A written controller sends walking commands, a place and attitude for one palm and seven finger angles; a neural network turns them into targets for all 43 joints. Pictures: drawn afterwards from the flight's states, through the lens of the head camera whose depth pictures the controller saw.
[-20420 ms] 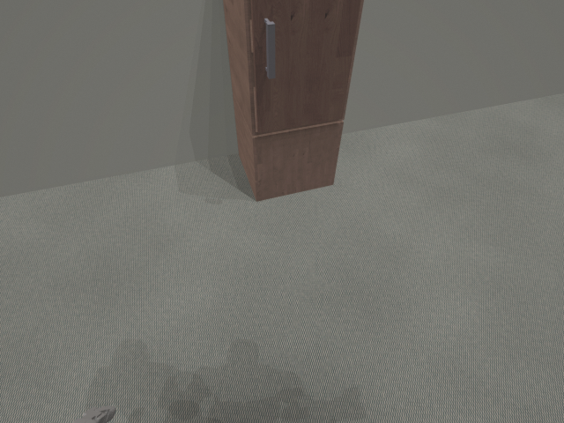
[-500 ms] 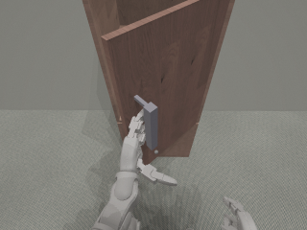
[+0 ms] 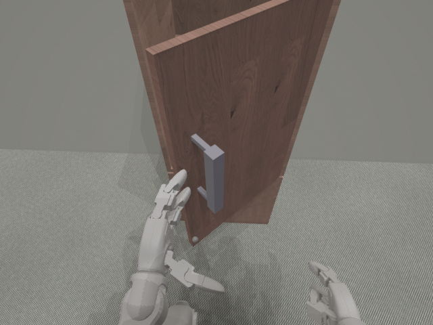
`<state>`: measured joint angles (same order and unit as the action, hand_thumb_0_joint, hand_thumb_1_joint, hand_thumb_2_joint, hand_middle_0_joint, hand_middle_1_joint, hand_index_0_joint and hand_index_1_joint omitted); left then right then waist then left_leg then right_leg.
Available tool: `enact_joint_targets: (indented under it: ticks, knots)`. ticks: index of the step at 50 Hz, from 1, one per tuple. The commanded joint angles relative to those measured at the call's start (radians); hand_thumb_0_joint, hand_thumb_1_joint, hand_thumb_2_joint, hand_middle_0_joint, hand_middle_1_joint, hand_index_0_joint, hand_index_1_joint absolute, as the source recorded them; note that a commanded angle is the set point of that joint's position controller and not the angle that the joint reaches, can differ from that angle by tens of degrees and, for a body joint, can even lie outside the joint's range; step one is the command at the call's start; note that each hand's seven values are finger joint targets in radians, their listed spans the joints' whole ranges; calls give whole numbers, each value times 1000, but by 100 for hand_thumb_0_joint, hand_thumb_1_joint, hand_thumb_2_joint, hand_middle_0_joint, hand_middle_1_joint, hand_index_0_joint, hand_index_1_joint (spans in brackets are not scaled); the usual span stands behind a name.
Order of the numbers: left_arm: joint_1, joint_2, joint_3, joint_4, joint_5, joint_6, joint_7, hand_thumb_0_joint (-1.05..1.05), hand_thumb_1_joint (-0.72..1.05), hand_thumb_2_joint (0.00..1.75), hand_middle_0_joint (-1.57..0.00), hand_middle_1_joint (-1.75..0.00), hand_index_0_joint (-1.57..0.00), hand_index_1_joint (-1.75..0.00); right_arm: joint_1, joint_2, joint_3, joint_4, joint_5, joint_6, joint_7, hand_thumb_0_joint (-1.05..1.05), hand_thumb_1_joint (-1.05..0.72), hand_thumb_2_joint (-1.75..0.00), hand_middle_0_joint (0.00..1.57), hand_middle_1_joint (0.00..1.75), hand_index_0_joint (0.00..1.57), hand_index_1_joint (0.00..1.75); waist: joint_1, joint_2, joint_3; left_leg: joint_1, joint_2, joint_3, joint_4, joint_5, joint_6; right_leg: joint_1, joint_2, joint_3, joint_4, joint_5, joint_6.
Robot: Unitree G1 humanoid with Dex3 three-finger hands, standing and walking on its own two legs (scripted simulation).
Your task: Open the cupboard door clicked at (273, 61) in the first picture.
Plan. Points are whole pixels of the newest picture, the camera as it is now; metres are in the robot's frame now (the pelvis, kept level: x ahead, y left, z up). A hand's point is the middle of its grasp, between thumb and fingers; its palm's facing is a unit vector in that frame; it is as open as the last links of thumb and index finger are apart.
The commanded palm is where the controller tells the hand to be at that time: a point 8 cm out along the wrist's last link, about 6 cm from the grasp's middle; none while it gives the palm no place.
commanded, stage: slide the hand sideways off the handle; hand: left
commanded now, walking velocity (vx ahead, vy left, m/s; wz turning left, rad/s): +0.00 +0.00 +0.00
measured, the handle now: (207, 175) +0.37 +0.04 +0.07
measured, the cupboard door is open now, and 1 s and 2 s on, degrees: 44 44 44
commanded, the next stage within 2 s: draw the hand back to the body in 0.36 s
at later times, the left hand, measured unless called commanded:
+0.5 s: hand (170, 259) +0.22 +0.09 +0.07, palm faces -0.02 -1.00 -0.01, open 16.3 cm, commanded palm +0.19 +0.15 +0.08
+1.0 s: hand (102, 256) +0.19 +0.16 +0.14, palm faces +0.02 -1.00 -0.09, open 16.1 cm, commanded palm +0.17 +0.22 +0.15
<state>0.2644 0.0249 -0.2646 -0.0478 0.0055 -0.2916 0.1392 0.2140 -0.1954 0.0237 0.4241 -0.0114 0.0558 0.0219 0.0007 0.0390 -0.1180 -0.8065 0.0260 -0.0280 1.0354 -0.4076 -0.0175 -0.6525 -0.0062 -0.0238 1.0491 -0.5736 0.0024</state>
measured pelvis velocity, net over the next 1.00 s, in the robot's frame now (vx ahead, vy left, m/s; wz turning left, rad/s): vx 0.01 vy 0.00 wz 0.02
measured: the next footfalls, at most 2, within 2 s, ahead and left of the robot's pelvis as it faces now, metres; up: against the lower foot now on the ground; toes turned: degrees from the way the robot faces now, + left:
none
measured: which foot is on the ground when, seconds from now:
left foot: down 0.00-1.00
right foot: down 0.00-1.00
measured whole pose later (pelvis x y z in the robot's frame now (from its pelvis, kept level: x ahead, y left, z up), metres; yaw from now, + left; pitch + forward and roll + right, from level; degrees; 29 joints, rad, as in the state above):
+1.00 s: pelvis +0.01 +0.00 +0.02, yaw +1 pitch +6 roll -2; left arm 0.56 0.24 0.07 -0.39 -0.23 -0.20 -0.14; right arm 0.25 -0.23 0.03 0.43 0.04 -0.07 -0.07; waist 0.02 0.06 -0.13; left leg -0.65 0.03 -0.05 0.94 -0.39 -0.02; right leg -0.48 0.01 -0.05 0.91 -0.53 0.00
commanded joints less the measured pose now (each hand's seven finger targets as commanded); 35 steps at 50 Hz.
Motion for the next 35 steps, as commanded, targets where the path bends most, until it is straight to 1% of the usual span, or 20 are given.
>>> enact_joint_targets:
  ticks: [1,7,11,12,13,14,15,16,17,19,20,21,23,24,26,28,29,32,34,35]
  knots:
    - [-22,16,38,-293,-21,-72,-25,0,-50,30,-15,-30,-15,-30,-61,-95,-46,-178,0,-56,-8,0,-90,-90,20,30,20,30,-6,-56,-197,251,-33,8,-133,126,37,-8,30,-21,-185,299,-29]
    - [98,65,95,-360,-61,-105,-74,0,-50,30,-15,-30,-15,-30,-47,-98,-52,-180,3,-77,-18,0,-90,-90,20,30,20,30,-14,-85,-197,223,-36,16,-98,167,40,9,27,-7,-175,394,-16]
    - [152,80,101,-365,-84,-123,-130,0,-50,30,-15,-30,-15,-30,-32,-106,-55,-180,7,-94,-22,0,-90,-90,20,30,20,30,-29,-92,-160,187,-40,12,-79,150,42,-6,20,5,-175,408,-5]
    - [170,82,105,-378,-91,-126,-144,0,-50,30,-15,-30,-15,-30,-34,-107,-57,-185,8,-97,-24,0,-90,-90,20,30,20,30,-26,-78,-167,186,-41,13,-76,145,42,-11,19,8,-174,404,-3]
    - [175,101,123,-386,-99,-128,-154,0,-50,30,-15,-30,-15,-30,-28,-109,-58,-182,8,-101,-27,0,-90,-90,20,30,20,30,-27,-86,-181,181,-42,12,-66,151,43,-4,14,16,-172,428,1]
    - [211,125,159,-378,-106,-127,-163,0,-50,30,-15,-30,-15,-30,-25,-110,-61,-180,8,-102,-30,0,-90,-90,20,30,20,30,-15,-100,-186,171,-43,12,-63,160,41,18,14,21,-171,442,1]
    - [225,125,162,-380,-112,-126,-173,0,-50,30,-15,-30,-15,-30,-30,-108,-60,-184,10,-104,-32,0,-90,-90,20,30,20,30,-15,-87,-183,164,-44,14,-59,157,40,14,9,29,-172,453,6]
    - [214,133,172,-386,-116,-128,-179,0,-50,30,-15,-30,-15,-30,-27,-109,-61,-183,11,-105,-34,0,-90,-90,20,30,20,30,-20,-95,-179,164,-44,14,-58,156,41,5,12,23,-168,446,6]
    - [186,119,156,-404,-122,-132,-185,0,-50,30,-15,-30,-15,-30,-29,-110,-60,-183,11,-111,-37,0,-90,-90,20,30,20,30,-29,-89,-181,164,-45,13,-49,147,42,-9,9,26,-169,435,9]
    - [170,135,180,-395,-133,-136,-189,0,-50,30,-15,-30,-15,-30,-27,-112,-60,-177,12,-118,-44,0,-90,-90,20,30,20,30,-29,-93,-165,140,-46,10,-36,131,41,-12,6,41,-177,404,9]
    - [152,137,185,-405,-135,-143,-188,0,-50,30,-15,-30,-15,-30,-28,-109,-62,-172,11,-124,-45,0,-90,-90,20,30,20,30,-28,-88,-186,145,-44,9,-32,132,40,-18,5,40,-169,398,9]
    - [167,116,167,-402,-139,-146,-191,0,-50,30,-15,-30,-15,-30,-25,-109,-62,-174,13,-130,-46,0,-90,-90,20,30,20,30,-28,-79,-180,146,-45,9,-32,130,40,-26,6,37,-169,392,8]
    - [190,120,176,-400,-146,-147,-195,0,-50,30,-15,-30,-15,-30,-21,-110,-64,-175,13,-136,-48,0,-90,-90,20,30,20,30,-22,-84,-192,145,-44,8,-32,131,39,-22,7,35,-166,386,8]
    - [183,153,199,-434,-145,-147,-193,0,-50,30,-15,-30,-15,-30,-21,-113,-67,-176,15,-137,-50,0,-90,-90,20,30,20,30,-16,-73,-221,162,-42,8,-36,150,42,-1,8,37,-168,402,6]
    - [211,195,238,-480,-153,-131,-194,0,-50,30,-15,-30,-15,-30,-19,-110,-66,-186,20,-134,-54,0,-90,-90,20,30,20,30,-1,-55,-241,192,-44,15,-59,169,42,38,6,41,-181,436,8]
    - [245,205,252,-502,-156,-107,-196,0,-50,30,-15,-30,-15,-30,-21,-105,-63,-193,26,-129,-57,0,-90,-90,20,30,20,30,7,-45,-236,219,-45,20,-83,186,44,60,11,29,-191,460,8]
    - [256,221,275,-503,-161,-90,-196,0,-50,30,-15,-30,-15,-30,-23,-106,-63,-192,28,-126,-61,0,-90,-90,20,30,20,30,11,-63,-237,224,-45,17,-93,195,46,80,14,24,-198,468,6]
    - [266,203,286,-473,-185,-44,-211,0,-50,30,-15,-30,-15,-30,-34,-106,-56,-185,38,-125,-66,0,-90,-90,20,30,20,30,-1,-83,-151,222,-45,18,-121,156,42,69,17,17,-237,431,15]
    - [291,197,300,-446,-206,-18,-226,0,-50,30,-15,-30,-15,-30,-42,-112,-55,-183,41,-126,-73,0,-90,-90,20,30,20,30,-3,-130,-122,226,-44,14,-134,145,44,81,19,14,-264,415,18]
    - [280,195,297,-451,-214,-10,-237,0,-50,30,-15,-30,-15,-30,-46,-115,-51,-183,43,-130,-75,0,-90,-90,20,30,20,30,-8,-127,-105,227,-45,14,-138,134,43,73,14,22,-277,411,24]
